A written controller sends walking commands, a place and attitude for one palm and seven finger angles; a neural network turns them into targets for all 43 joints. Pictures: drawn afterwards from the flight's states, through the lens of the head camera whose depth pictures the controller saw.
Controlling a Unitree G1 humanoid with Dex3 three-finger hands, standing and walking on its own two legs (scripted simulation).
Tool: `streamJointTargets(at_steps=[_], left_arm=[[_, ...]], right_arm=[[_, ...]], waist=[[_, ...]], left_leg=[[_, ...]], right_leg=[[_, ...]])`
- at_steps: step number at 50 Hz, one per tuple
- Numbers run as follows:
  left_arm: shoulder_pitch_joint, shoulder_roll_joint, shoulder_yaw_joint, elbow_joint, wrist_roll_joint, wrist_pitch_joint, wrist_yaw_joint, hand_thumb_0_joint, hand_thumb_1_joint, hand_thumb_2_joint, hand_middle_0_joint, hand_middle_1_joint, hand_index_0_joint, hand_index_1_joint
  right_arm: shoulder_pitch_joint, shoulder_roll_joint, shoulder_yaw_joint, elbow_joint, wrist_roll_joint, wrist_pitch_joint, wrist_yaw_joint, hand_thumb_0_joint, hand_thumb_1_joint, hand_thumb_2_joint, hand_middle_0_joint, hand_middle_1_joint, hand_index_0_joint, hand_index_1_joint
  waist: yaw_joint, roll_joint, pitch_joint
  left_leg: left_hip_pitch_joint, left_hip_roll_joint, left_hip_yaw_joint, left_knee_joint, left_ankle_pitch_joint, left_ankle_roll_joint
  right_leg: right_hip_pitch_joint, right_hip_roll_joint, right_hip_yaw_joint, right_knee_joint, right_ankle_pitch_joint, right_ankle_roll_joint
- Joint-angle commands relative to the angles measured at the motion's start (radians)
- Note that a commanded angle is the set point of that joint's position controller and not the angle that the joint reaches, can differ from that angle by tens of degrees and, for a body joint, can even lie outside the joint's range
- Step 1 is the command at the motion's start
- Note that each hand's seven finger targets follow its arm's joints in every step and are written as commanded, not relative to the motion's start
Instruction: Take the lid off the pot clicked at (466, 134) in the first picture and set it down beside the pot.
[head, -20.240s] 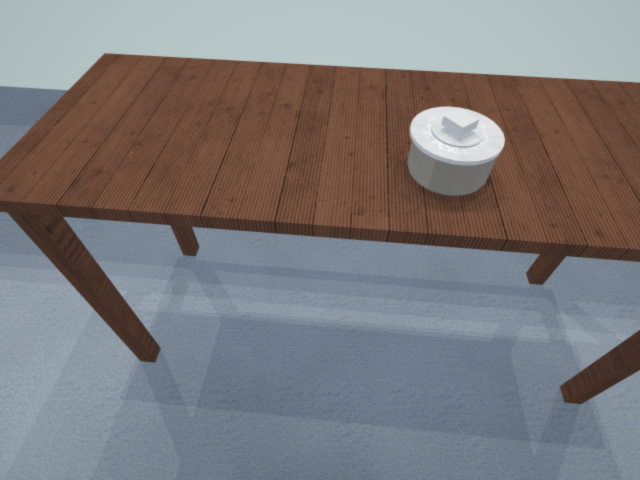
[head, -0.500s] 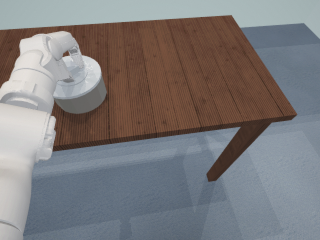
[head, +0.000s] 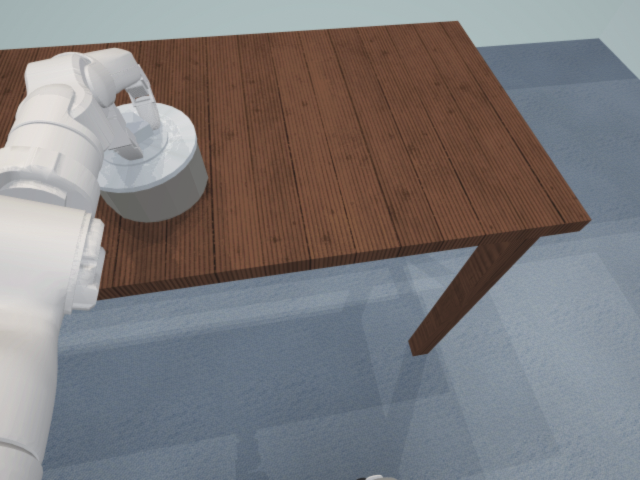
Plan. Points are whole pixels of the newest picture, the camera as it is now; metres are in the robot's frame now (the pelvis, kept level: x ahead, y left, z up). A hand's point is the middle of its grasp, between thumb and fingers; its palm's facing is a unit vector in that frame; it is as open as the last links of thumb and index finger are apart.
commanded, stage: close the fingers and squeeze the knob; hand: left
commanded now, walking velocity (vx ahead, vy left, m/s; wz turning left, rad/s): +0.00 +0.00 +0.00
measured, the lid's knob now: (127, 130) +0.55 +0.17 +0.11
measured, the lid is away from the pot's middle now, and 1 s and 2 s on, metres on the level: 0.01 0.02 0.02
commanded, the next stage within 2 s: lift the lid straight up in 0.34 s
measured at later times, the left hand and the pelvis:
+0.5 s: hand (118, 125) +0.53 +0.17 +0.14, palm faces -0.43 -0.14 -0.89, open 7.2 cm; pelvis +0.00 +0.00 +0.00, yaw +0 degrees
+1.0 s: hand (106, 119) +0.52 +0.17 +0.16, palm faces -0.44 -0.11 -0.89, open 7.0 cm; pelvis +0.01 -0.01 +0.01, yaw +1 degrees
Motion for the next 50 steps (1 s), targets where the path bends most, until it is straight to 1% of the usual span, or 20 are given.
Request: streamJointTargets(at_steps=[1, 3, 4, 7, 9, 12, 16, 20, 23, 27, 29, 33, 34, 36, 38, 39, 42, 45, 47, 50], left_arm=[[-0.463, 0.243, 0.0, -0.143, 0.029, 0.01, 0.045, 0.0, 0.524, 0.606, -0.77, -1.085, -0.83, -1.086], [-0.476, 0.198, -0.024, -0.183, 0.025, 0.006, 0.043, 0.0, 0.538, 0.618, -0.782, -1.091, -0.842, -1.091], [-0.454, 0.245, 0.019, -0.172, 0.031, 0.007, 0.047, 0.0, 0.545, 0.624, -0.787, -1.094, -0.849, -1.093], [-0.431, 0.251, 0.006, -0.091, 0.029, 0.019, 0.042, 0.0, 0.569, 0.644, -0.805, -1.103, -0.869, -1.099], [-0.47, 0.274, 0.022, -0.133, 0.026, 0.015, 0.047, 0.0, 0.586, 0.657, -0.816, -1.107, -0.88, -1.104], [-0.467, 0.243, -0.001, -0.135, 0.036, 0.015, 0.046, 0.0, 0.613, 0.677, -0.832, -1.116, -0.897, -1.111], [-0.446, 0.282, 0.028, -0.131, 0.038, 0.013, 0.046, 0.0, 0.649, 0.703, -0.852, -1.13, -0.923, -1.119], [-0.465, 0.255, 0.01, -0.153, 0.036, 0.015, 0.046, 0.0, 0.668, 0.721, -0.866, -1.138, -0.939, -1.123], [-0.444, 0.281, 0.025, -0.137, 0.027, 0.013, 0.044, 0.0, 0.673, 0.73, -0.871, -1.141, -0.945, -1.124], [-0.515, 0.31, 0.039, -0.197, 0.037, 0.016, 0.051, 0.0, 0.676, 0.735, -0.874, -1.142, -0.949, -1.125], [-0.545, 0.31, 0.043, -0.258, 0.038, 0.012, 0.054, 0.0, 0.676, 0.736, -0.875, -1.143, -0.95, -1.125], [-0.586, 0.265, 0.018, -0.295, 0.019, 0.011, 0.049, 0.0, 0.677, 0.738, -0.875, -1.143, -0.951, -1.125], [-0.623, 0.311, 0.05, -0.346, 0.02, 0.006, 0.056, 0.0, 0.677, 0.738, -0.876, -1.143, -0.951, -1.125], [-0.599, 0.31, 0.055, -0.318, 0.018, 0.007, 0.058, 0.0, 0.677, 0.738, -0.876, -1.144, -0.952, -1.125], [-0.6, 0.256, 0.019, -0.339, -0.004, 0.004, 0.05, 0.0, 0.677, 0.738, -0.876, -1.144, -0.952, -1.125], [-0.618, 0.279, 0.036, -0.361, 0.0, 0.003, 0.053, 0.0, 0.677, 0.738, -0.876, -1.144, -0.952, -1.125], [-0.586, 0.264, 0.022, -0.284, 0.011, 0.019, 0.055, 0.0, 0.677, 0.738, -0.876, -1.144, -0.952, -1.125], [-0.606, 0.286, 0.035, -0.281, 0.003, 0.024, 0.049, 0.0, 0.678, 0.739, -0.876, -1.144, -0.952, -1.125], [-0.635, 0.221, -0.017, -0.285, -0.011, 0.027, 0.039, 0.0, 0.678, 0.739, -0.876, -1.144, -0.952, -1.125], [-0.673, 0.213, -0.023, -0.338, -0.013, 0.016, 0.031, 0.0, 0.678, 0.739, -0.876, -1.144, -0.952, -1.125]], right_arm=[[0.155, -0.18, -0.06, -0.04, -0.003, -0.007, -0.019, 0.0, -0.9, -0.9, 0.2, 0.3, 0.2, 0.3], [0.159, -0.178, -0.067, -0.042, -0.003, -0.012, -0.015, 0.0, -0.9, -0.9, 0.2, 0.3, 0.2, 0.3], [0.165, -0.179, -0.067, -0.041, -0.006, -0.011, -0.013, 0.0, -0.9, -0.9, 0.2, 0.3, 0.2, 0.3], [0.16, -0.183, -0.057, -0.039, -0.002, -0.011, -0.02, 0.0, -0.9, -0.9, 0.2, 0.3, 0.2, 0.3], [0.162, -0.186, -0.058, -0.04, -0.002, -0.011, -0.021, 0.0, -0.9, -0.9, 0.2, 0.3, 0.2, 0.3], [0.164, -0.18, -0.059, -0.042, -0.003, -0.014, -0.016, 0.0, -0.9, -0.9, 0.2, 0.3, 0.2, 0.3], [0.167, -0.182, -0.058, -0.044, -0.004, -0.011, -0.02, 0.0, -0.9, -0.9, 0.2, 0.3, 0.2, 0.3], [0.168, -0.181, -0.063, -0.044, -0.004, -0.012, -0.016, 0.0, -0.9, -0.9, 0.2, 0.3, 0.2, 0.3], [0.155, -0.186, -0.056, -0.046, -0.001, -0.01, -0.021, 0.0, -0.9, -0.9, 0.2, 0.3, 0.2, 0.3], [0.163, -0.178, -0.06, -0.049, -0.003, -0.016, -0.02, 0.0, -0.9, -0.9, 0.2, 0.3, 0.2, 0.3], [0.159, -0.173, -0.063, -0.056, -0.002, -0.018, -0.018, 0.0, -0.9, -0.9, 0.2, 0.3, 0.2, 0.3], [0.154, -0.169, -0.067, -0.049, -0.001, -0.033, -0.015, 0.0, -0.9, -0.9, 0.2, 0.3, 0.2, 0.3], [0.159, -0.167, -0.068, -0.051, -0.002, -0.038, -0.013, 0.0, -0.9, -0.9, 0.2, 0.3, 0.2, 0.3], [0.157, -0.163, -0.066, -0.051, -0.005, -0.047, -0.015, 0.0, -0.9, -0.9, 0.2, 0.3, 0.2, 0.3], [0.146, -0.161, -0.066, -0.052, -0.001, -0.055, -0.014, 0.0, -0.9, -0.9, 0.2, 0.3, 0.2, 0.3], [0.151, -0.161, -0.067, -0.047, -0.003, -0.059, -0.012, 0.0, -0.9, -0.9, 0.2, 0.3, 0.2, 0.3], [0.144, -0.163, -0.063, -0.035, -0.003, -0.064, -0.011, 0.0, -0.9, -0.9, 0.2, 0.3, 0.2, 0.3], [0.135, -0.168, -0.06, -0.033, -0.002, -0.066, -0.014, 0.0, -0.9, -0.9, 0.2, 0.3, 0.2, 0.3], [0.127, -0.166, -0.059, -0.032, 0.002, -0.073, -0.014, 0.0, -0.9, -0.9, 0.2, 0.3, 0.2, 0.3], [0.128, -0.166, -0.064, -0.028, -0.003, -0.086, -0.01, 0.0, -0.9, -0.9, 0.2, 0.3, 0.2, 0.3]], waist=[[-0.005, -0.028, -0.393], [0.002, 0.034, -0.428], [0.01, 0.008, -0.432], [-0.014, -0.076, -0.343], [-0.005, -0.041, -0.384], [-0.003, 0.008, -0.396], [-0.002, -0.032, -0.4], [0.001, 0.005, -0.412], [0.006, -0.024, -0.389], [0.006, 0.016, -0.443], [0.015, 0.06, -0.509], [0.01, 0.071, -0.511], [0.013, 0.084, -0.544], [0.014, 0.066, -0.526], [0.019, 0.085, -0.52], [0.016, 0.078, -0.532], [0.011, 0.045, -0.453], [0.008, 0.01, -0.462], [-0.004, 0.004, -0.443], [0.003, 0.06, -0.509]], left_leg=[[0.309, -0.057, -0.038, -0.01, 0.352, 0.044], [0.379, -0.047, -0.048, -0.001, 0.45, 0.041], [0.376, -0.049, -0.054, 0.005, 0.445, 0.04], [0.265, -0.057, -0.032, -0.01, 0.297, 0.047], [0.296, -0.056, -0.04, -0.013, 0.322, 0.045], [0.327, -0.054, -0.046, -0.008, 0.35, 0.04], [0.301, -0.058, -0.038, 0.001, 0.354, 0.043], [0.34, -0.053, -0.047, -0.001, 0.391, 0.039], [0.304, -0.057, -0.04, -0.004, 0.362, 0.042], [0.346, -0.057, -0.045, -0.007, 0.374, 0.042], [0.424, -0.05, -0.062, 0.002, 0.48, 0.038], [0.477, -0.045, -0.071, 0.001, 0.559, 0.04], [0.503, -0.043, -0.078, -0.001, 0.565, 0.038], [0.491, -0.051, -0.077, -0.007, 0.553, 0.042], [0.515, -0.048, -0.077, -0.013, 0.611, 0.042], [0.531, -0.048, -0.08, -0.01, 0.615, 0.041], [0.476, -0.056, -0.072, -0.028, 0.514, 0.045], [0.459, -0.063, -0.066, -0.035, 0.485, 0.048], [0.459, -0.065, -0.066, -0.043, 0.453, 0.05], [0.539, -0.059, -0.08, -0.022, 0.554, 0.048]], right_leg=[[0.083, 0.082, -0.069, -0.035, 0.352, -0.052], [0.056, 0.082, -0.07, -0.034, 0.376, -0.059], [0.065, 0.087, -0.07, -0.033, 0.369, -0.055], [0.073, 0.086, -0.069, -0.045, 0.314, -0.047], [0.081, 0.084, -0.067, -0.037, 0.328, -0.051], [0.053, 0.085, -0.071, -0.034, 0.322, -0.055], [0.085, 0.088, -0.067, -0.032, 0.352, -0.051], [0.063, 0.089, -0.069, -0.035, 0.349, -0.053], [0.084, 0.087, -0.067, -0.036, 0.353, -0.054], [0.107, 0.086, -0.061, -0.039, 0.367, -0.053], [0.104, 0.088, -0.058, -0.037, 0.398, -0.053], [0.094, 0.088, -0.059, -0.054, 0.422, -0.053], [0.11, 0.09, -0.054, -0.053, 0.426, -0.049], [0.121, 0.088, -0.055, -0.059, 0.43, -0.05], [0.119, 0.086, -0.058, -0.065, 0.455, -0.053], [0.126, 0.088, -0.054, -0.066, 0.461, -0.047], [0.114, 0.088, -0.057, -0.08, 0.41, -0.049], [0.149, 0.083, -0.053, -0.08, 0.431, -0.047], [0.134, 0.083, -0.055, -0.085, 0.415, -0.045], [0.118, 0.082, -0.048, -0.08, 0.44, -0.047]])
